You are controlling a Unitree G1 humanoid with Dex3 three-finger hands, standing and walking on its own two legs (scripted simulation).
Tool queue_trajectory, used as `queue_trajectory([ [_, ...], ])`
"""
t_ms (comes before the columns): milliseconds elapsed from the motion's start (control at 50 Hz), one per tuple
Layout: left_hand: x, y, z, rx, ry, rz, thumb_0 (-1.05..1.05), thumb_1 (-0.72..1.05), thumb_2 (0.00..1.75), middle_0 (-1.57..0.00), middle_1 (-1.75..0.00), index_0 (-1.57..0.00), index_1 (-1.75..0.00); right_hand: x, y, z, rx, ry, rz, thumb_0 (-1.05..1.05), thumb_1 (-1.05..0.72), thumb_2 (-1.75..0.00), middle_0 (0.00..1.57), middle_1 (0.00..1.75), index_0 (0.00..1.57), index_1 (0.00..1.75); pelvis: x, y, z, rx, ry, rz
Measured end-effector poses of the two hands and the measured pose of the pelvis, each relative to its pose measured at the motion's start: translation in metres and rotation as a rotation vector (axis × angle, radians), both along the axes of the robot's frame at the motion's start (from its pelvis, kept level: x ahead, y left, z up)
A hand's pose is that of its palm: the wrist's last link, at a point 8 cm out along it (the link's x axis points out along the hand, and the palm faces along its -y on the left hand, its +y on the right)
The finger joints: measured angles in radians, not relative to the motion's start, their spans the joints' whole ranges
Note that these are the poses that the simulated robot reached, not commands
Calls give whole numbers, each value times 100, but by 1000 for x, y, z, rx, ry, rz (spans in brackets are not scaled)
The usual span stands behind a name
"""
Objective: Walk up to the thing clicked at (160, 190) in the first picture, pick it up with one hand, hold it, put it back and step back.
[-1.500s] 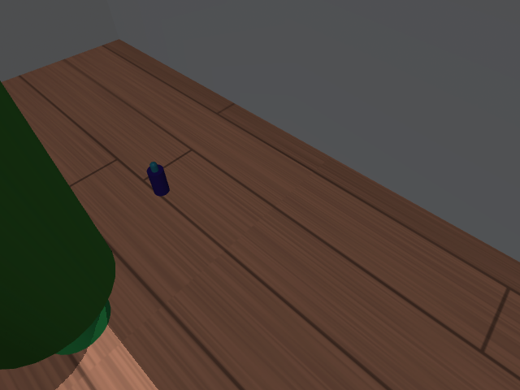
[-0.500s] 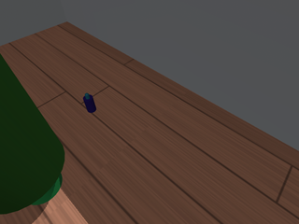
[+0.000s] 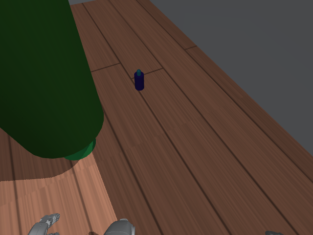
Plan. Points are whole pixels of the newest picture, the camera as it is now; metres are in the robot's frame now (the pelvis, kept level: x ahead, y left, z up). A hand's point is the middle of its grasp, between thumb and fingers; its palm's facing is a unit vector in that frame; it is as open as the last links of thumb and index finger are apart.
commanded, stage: walk up
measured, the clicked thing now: (139, 79) +1.29 +0.12 -0.68
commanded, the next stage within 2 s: none
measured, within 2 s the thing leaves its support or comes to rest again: neither
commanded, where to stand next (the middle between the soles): +0.08 +0.03 m, yaw +108 degrees
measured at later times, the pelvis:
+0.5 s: pelvis +0.00 -0.06 -0.01, yaw +30 degrees
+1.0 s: pelvis +0.03 -0.04 -0.01, yaw +58 degrees
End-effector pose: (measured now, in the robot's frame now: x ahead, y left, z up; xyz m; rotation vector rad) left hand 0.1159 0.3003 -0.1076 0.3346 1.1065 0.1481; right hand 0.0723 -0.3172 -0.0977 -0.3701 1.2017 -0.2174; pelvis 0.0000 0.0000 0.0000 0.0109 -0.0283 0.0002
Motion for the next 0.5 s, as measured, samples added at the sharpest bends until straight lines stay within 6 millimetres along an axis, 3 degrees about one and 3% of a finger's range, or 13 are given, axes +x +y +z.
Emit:
queue_trajectory([
  [160,-42,16,-33,-58,-37,160,1,90,90,-20,-30,-20,-30,52,13,4,-67,-65,173,1,-90,-90,20,30,20,30,1,2,-22,17,-27,156],
  [280,-82,10,-19,-56,-44,271,1,91,90,-20,-30,-20,-30,87,23,14,-54,-83,303,1,-90,-90,20,30,20,30,0,-11,-11,-8,-18,279],
  [380,-121,-1,-3,7,-57,389,1,91,90,-20,-30,-20,-30,128,29,9,-7,-109,446,1,-90,-90,20,30,20,30,-1,-33,-11,-32,-3,390],
  [500,-187,-30,17,98,-41,546,1,91,90,-20,-30,-20,-30,180,46,1,48,-136,603,1,-90,-90,20,30,20,30,2,-61,-9,-14,0,518],
])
